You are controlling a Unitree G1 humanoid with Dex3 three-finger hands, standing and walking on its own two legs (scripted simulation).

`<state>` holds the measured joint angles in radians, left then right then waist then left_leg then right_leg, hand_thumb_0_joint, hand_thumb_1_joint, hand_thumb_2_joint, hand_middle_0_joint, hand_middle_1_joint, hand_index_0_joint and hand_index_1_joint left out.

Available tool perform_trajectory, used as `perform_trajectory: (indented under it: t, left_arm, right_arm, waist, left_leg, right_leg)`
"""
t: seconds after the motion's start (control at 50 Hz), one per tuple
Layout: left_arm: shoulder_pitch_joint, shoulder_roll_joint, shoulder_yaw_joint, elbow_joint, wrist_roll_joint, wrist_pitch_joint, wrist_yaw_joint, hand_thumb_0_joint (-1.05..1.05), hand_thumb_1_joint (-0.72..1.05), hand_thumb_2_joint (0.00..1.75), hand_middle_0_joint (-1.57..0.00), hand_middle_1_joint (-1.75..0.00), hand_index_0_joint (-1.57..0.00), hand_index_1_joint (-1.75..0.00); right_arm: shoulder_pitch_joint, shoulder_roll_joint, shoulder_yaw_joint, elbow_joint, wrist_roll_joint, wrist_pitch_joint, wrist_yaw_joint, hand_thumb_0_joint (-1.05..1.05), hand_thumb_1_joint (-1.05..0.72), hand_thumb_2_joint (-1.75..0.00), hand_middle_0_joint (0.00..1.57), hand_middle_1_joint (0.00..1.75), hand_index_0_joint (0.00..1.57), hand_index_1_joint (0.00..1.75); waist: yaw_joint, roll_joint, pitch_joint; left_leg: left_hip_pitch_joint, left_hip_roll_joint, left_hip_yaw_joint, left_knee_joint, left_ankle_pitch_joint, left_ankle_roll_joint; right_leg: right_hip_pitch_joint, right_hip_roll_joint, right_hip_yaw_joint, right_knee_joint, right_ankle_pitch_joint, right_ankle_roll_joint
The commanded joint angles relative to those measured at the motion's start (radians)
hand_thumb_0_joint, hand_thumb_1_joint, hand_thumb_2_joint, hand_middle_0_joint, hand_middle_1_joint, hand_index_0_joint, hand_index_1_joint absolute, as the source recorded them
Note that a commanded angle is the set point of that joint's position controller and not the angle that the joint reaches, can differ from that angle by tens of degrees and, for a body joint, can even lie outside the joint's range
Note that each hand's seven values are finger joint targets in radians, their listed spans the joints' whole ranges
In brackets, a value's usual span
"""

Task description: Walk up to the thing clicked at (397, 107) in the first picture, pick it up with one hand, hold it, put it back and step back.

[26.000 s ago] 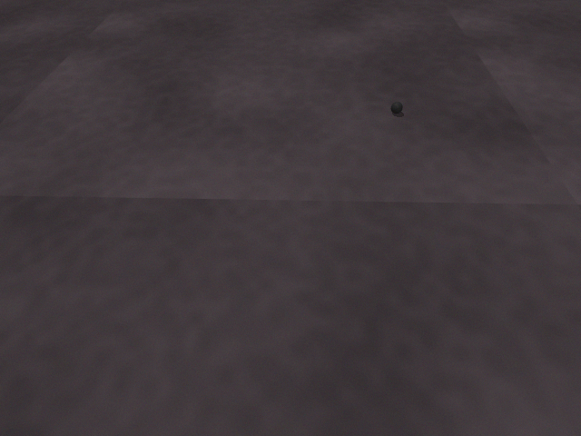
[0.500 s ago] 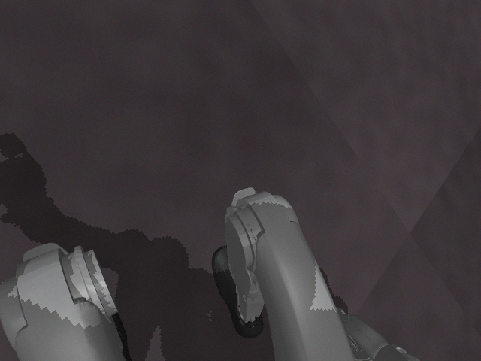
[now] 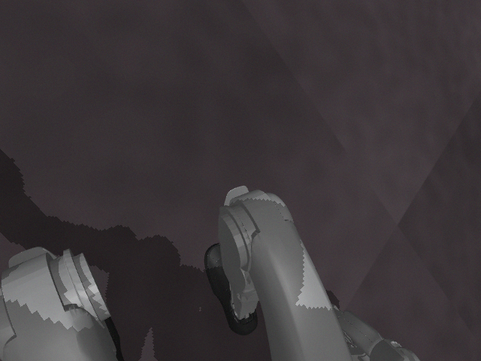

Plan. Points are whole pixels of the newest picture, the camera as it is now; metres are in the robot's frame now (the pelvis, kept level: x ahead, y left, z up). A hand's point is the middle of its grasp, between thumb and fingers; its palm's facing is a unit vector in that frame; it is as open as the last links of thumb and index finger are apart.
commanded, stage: close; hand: left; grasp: from above
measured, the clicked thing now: out of the picture +0.43 +0.33 -0.26
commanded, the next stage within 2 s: settle in 1.14 s
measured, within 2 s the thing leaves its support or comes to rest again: leaves its support in 1.56 s
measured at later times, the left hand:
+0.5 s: hand out of the picture +0.42 +0.33 -0.25, palm faces -0.43 -0.19 -0.89, open 10.1 cm
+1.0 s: hand out of the picture +0.42 +0.33 -0.25, palm faces -0.43 -0.19 -0.88, open 8.4 cm
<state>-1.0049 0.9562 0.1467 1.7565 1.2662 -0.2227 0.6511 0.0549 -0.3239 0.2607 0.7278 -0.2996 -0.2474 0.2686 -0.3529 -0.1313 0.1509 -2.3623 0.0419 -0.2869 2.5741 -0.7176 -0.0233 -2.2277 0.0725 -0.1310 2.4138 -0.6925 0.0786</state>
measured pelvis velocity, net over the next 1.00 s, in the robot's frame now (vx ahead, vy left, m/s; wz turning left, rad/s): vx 0.00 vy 0.00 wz -0.01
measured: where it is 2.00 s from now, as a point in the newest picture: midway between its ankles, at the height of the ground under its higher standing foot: (178, 334)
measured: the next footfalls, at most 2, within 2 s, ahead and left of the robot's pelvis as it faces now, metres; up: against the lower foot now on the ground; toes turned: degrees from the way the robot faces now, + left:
none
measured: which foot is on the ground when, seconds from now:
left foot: down 0.00-1.00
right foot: down 0.00-1.00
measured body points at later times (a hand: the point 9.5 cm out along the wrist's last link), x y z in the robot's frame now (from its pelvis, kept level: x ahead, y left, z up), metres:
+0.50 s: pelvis +0.00 +0.00 +0.00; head +0.26 +0.13 +0.34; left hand +0.44 +0.33 -0.20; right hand +0.07 -0.25 -0.06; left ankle +0.06 +0.13 -0.26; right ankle +0.11 -0.13 -0.26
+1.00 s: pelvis +0.00 +0.00 +0.00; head +0.26 +0.13 +0.34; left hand +0.44 +0.34 -0.20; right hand +0.07 -0.25 -0.06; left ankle +0.06 +0.13 -0.26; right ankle +0.11 -0.13 -0.26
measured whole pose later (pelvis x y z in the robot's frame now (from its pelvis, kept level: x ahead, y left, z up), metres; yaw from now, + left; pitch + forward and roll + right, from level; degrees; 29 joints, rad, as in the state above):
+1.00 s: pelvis +0.00 +0.00 +0.00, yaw +0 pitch +26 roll -14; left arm -1.00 0.97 0.14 1.74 1.26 -0.24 0.63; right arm 0.06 -0.34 0.28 0.70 -0.29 -0.26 0.27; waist -0.35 -0.14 0.17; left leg -2.36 0.04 -0.29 2.58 -0.71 -0.01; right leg -2.22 0.07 -0.14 2.41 -0.68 0.08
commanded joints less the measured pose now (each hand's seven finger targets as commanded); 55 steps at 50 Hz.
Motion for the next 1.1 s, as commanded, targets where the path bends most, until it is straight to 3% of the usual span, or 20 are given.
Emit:
perform_trajectory:
  t: [0.0, 0.06, 0.1, 0.16, 0.2, 0.22, 0.36, 0.54, 0.56, 0.58, 0.6, 0.62, 0.64, 0.68, 0.72, 0.84, 0.86, 0.9, 0.96, 1.08]
  left_arm:
    - [-0.242, 0.217, -0.002, -0.124, -0.021, -0.009, 0.029, 0.00, -0.14, 0.71, -0.30, -0.89, -0.34, -0.85]
    - [-0.201, 0.227, 0.013, -0.121, -0.013, -0.018, 0.033, 0.00, -0.11, 0.68, -0.33, -0.87, -0.37, -0.83]
    - [-0.207, 0.189, -0.019, -0.098, -0.006, -0.018, 0.028, 0.00, -0.09, 0.68, -0.34, -0.87, -0.38, -0.83]
    - [-0.224, 0.230, 0.005, -0.138, -0.009, -0.027, 0.038, 0.00, -0.04, 0.69, -0.38, -0.86, -0.42, -0.82]
    - [-0.210, 0.193, -0.028, -0.095, 0.000, -0.020, 0.033, 0.00, 0.01, 0.66, -0.41, -0.84, -0.45, -0.80]
    - [-0.209, 0.219, 0.006, -0.120, -0.005, -0.024, 0.045, 0.00, 0.01, 0.67, -0.41, -0.85, -0.46, -0.81]
    - [-0.229, 0.203, -0.013, -0.099, -0.001, -0.015, 0.047, 0.00, 0.09, 0.59, -0.47, -0.80, -0.52, -0.75]
    - [-0.240, 0.247, 0.013, -0.133, -0.009, -0.011, 0.046, 0.00, 0.20, 0.55, -0.55, -0.76, -0.60, -0.71]
    - [-0.224, 0.233, 0.007, -0.124, -0.008, -0.010, 0.042, 0.00, 0.22, 0.53, -0.56, -0.75, -0.61, -0.69]
    - [-0.209, 0.185, -0.035, -0.096, -0.007, -0.005, 0.034, 0.00, 0.22, 0.52, -0.57, -0.74, -0.62, -0.68]
    - [-0.209, 0.212, -0.010, -0.091, -0.012, -0.007, 0.038, 0.00, 0.24, 0.52, -0.58, -0.72, -0.63, -0.67]
    - [-0.229, 0.205, -0.026, -0.106, -0.010, -0.010, 0.033, 0.00, 0.26, 0.49, -0.59, -0.72, -0.65, -0.67]
    - [-0.224, 0.244, 0.005, -0.113, -0.014, -0.010, 0.038, 0.00, 0.27, 0.48, -0.60, -0.71, -0.66, -0.65]
    - [-0.215, 0.213, -0.015, -0.129, -0.017, -0.010, 0.036, 0.00, 0.30, 0.50, -0.64, -0.70, -0.68, -0.65]
    - [-0.207, 0.232, 0.009, -0.123, -0.017, -0.009, 0.034, 0.00, 0.32, 0.50, -0.65, -0.70, -0.70, -0.65]
    - [-0.223, 0.223, -0.016, -0.110, -0.015, -0.008, 0.022, 0.00, 0.42, 0.49, -0.74, -0.65, -0.78, -0.61]
    - [-0.214, 0.239, 0.005, -0.118, -0.016, -0.010, 0.025, 0.00, 0.43, 0.49, -0.74, -0.67, -0.79, -0.62]
    - [-0.218, 0.208, -0.027, -0.105, -0.012, -0.011, 0.019, 0.00, 0.48, 0.48, -0.78, -0.66, -0.83, -0.60]
    - [-0.217, 0.252, 0.006, -0.119, -0.014, -0.017, 0.024, 0.00, 0.54, 0.51, -0.83, -0.66, -0.87, -0.61]
    - [-0.210, 0.232, -0.006, -0.104, -0.009, -0.020, 0.031, 0.00, 0.67, 0.57, -0.93, -0.66, -0.97, -0.62]
  right_arm:
    - [0.190, -0.322, -0.082, 0.007, 0.004, -0.007, -0.002, 0.00, -0.89, -0.90, 0.20, 0.30, 0.20, 0.30]
    - [0.185, -0.326, -0.086, 0.005, 0.002, -0.002, -0.004, 0.00, -0.89, -0.90, 0.20, 0.30, 0.20, 0.30]
    - [0.175, -0.312, -0.077, 0.005, 0.001, 0.000, 0.002, 0.00, -0.89, -0.90, 0.20, 0.30, 0.20, 0.30]
    - [0.179, -0.336, -0.090, 0.005, 0.002, 0.000, -0.003, 0.00, -0.89, -0.90, 0.20, 0.30, 0.20, 0.30]
    - [0.163, -0.330, -0.087, 0.001, 0.000, -0.003, 0.000, 0.00, -0.89, -0.90, 0.20, 0.30, 0.20, 0.30]
    - [0.180, -0.335, -0.087, 0.003, -0.003, 0.000, -0.001, 0.00, -0.89, -0.90, 0.20, 0.30, 0.20, 0.30]
    - [0.176, -0.335, -0.086, 0.001, -0.004, -0.008, 0.003, 0.00, -0.89, -0.90, 0.20, 0.30, 0.20, 0.30]
    - [0.185, -0.335, -0.083, 0.001, 0.007, -0.009, -0.001, 0.00, -0.89, -0.90, 0.20, 0.30, 0.20, 0.30]
    - [0.185, -0.340, -0.090, -0.002, 0.007, -0.011, 0.002, 0.00, -0.89, -0.90, 0.20, 0.30, 0.20, 0.30]
    - [0.161, -0.331, -0.085, -0.010, 0.005, -0.012, 0.002, 0.00, -0.89, -0.90, 0.20, 0.30, 0.20, 0.30]
    - [0.181, -0.338, -0.087, 0.003, 0.002, -0.012, 0.002, 0.00, -0.89, -0.90, 0.20, 0.30, 0.20, 0.30]
    - [0.181, -0.341, -0.087, -0.010, 0.008, -0.012, 0.003, 0.00, -0.89, -0.90, 0.20, 0.30, 0.20, 0.30]
    - [0.193, -0.338, -0.078, -0.005, 0.004, -0.010, 0.002, 0.00, -0.89, -0.90, 0.20, 0.30, 0.20, 0.30]
    - [0.174, -0.334, -0.086, -0.011, 0.009, -0.014, 0.003, 0.00, -0.90, -0.90, 0.20, 0.30, 0.20, 0.30]
    - [0.195, -0.336, -0.078, -0.005, 0.006, -0.011, 0.004, 0.00, -0.89, -0.90, 0.20, 0.30, 0.20, 0.30]
    - [0.180, -0.342, -0.084, -0.014, 0.009, -0.009, -0.002, 0.00, -0.89, -0.90, 0.20, 0.30, 0.20, 0.30]
    - [0.196, -0.345, -0.085, -0.012, 0.006, -0.008, -0.002, 0.00, -0.89, -0.90, 0.20, 0.30, 0.20, 0.30]
    - [0.188, -0.345, -0.085, -0.023, 0.004, -0.009, -0.001, 0.00, -0.89, -0.90, 0.20, 0.30, 0.20, 0.30]
    - [0.182, -0.346, -0.084, -0.014, 0.014, -0.009, -0.006, 0.00, -0.89, -0.90, 0.20, 0.30, 0.20, 0.30]
    - [0.174, -0.341, -0.078, -0.012, 0.012, -0.007, -0.005, 0.00, -0.89, -0.90, 0.20, 0.30, 0.20, 0.30]
  waist:
    - [-0.045, 0.505, -0.642]
    - [-0.026, 0.524, -0.653]
    - [-0.044, 0.497, -0.623]
    - [-0.031, 0.519, -0.645]
    - [-0.039, 0.495, -0.609]
    - [-0.032, 0.499, -0.637]
    - [-0.049, 0.499, -0.612]
    - [-0.033, 0.507, -0.646]
    - [-0.034, 0.523, -0.642]
    - [-0.034, 0.511, -0.625]
    - [-0.042, 0.500, -0.629]
    - [-0.048, 0.491, -0.620]
    - [-0.041, 0.488, -0.638]
    - [-0.026, 0.525, -0.646]
    - [-0.036, 0.498, -0.642]
    - [-0.045, 0.485, -0.613]
    - [-0.042, 0.504, -0.629]
    - [-0.050, 0.481, -0.603]
    - [-0.030, 0.507, -0.619]
    - [-0.036, 0.504, -0.615]
  left_leg:
    - [0.510, 0.015, 0.133, -0.252, 0.232, 0.024]
    - [0.520, 0.017, 0.132, -0.265, 0.237, 0.019]
    - [0.497, 0.017, 0.136, -0.250, 0.223, 0.024]
    - [0.504, 0.017, 0.133, -0.264, 0.213, 0.023]
    - [0.483, 0.017, 0.136, -0.254, 0.188, 0.025]
    - [0.494, 0.016, 0.132, -0.264, 0.208, 0.023]
    - [0.489, 0.017, 0.127, -0.261, 0.189, 0.024]
    - [0.492, 0.018, 0.131, -0.257, 0.216, 0.023]
    - [0.513, 0.017, 0.126, -0.263, 0.224, 0.019]
    - [0.501, 0.021, 0.129, -0.262, 0.218, 0.019]
    - [0.505, 0.020, 0.127, -0.260, 0.222, 0.020]
    - [0.486, 0.019, 0.129, -0.251, 0.212, 0.025]
    - [0.494, 0.018, 0.131, -0.254, 0.222, 0.026]
    - [0.514, 0.020, 0.132, -0.260, 0.229, 0.019]
    - [0.499, 0.019, 0.126, -0.260, 0.235, 0.022]
    - [0.481, 0.017, 0.135, -0.250, 0.198, 0.026]
    - [0.498, 0.018, 0.131, -0.263, 0.215, 0.023]
    - [0.480, 0.017, 0.131, -0.260, 0.187, 0.027]
    - [0.501, 0.017, 0.121, -0.277, 0.180, 0.018]
    - [0.498, 0.019, 0.125, -0.268, 0.208, 0.018]
  right_leg:
    - [0.341, 0.026, -0.152, -0.202, 0.297, -0.086]
    - [0.343, 0.030, -0.156, -0.204, 0.293, -0.089]
    - [0.332, 0.031, -0.154, -0.200, 0.291, -0.086]
    - [0.338, 0.032, -0.150, -0.209, 0.277, -0.090]
    - [0.317, 0.033, -0.148, -0.206, 0.255, -0.088]
    - [0.337, 0.035, -0.153, -0.214, 0.273, -0.088]
    - [0.312, 0.031, -0.156, -0.207, 0.258, -0.088]
    - [0.339, 0.030, -0.146, -0.209, 0.281, -0.087]
    - [0.320, 0.027, -0.152, -0.196, 0.285, -0.090]
    - [0.322, 0.035, -0.147, -0.199, 0.278, -0.091]
    - [0.330, 0.034, -0.153, -0.204, 0.286, -0.088]
    - [0.329, 0.034, -0.147, -0.205, 0.281, -0.087]
    - [0.352, 0.033, -0.148, -0.212, 0.292, -0.085]
    - [0.338, 0.032, -0.146, -0.200, 0.288, -0.091]
    - [0.342, 0.033, -0.156, -0.203, 0.295, -0.086]
    - [0.330, 0.032, -0.143, -0.211, 0.265, -0.086]
    - [0.346, 0.034, -0.146, -0.213, 0.276, -0.088]
    - [0.327, 0.035, -0.147, -0.218, 0.256, -0.087]
    - [0.315, 0.028, -0.153, -0.203, 0.238, -0.092]
    - [0.326, 0.032, -0.151, -0.206, 0.271, -0.089]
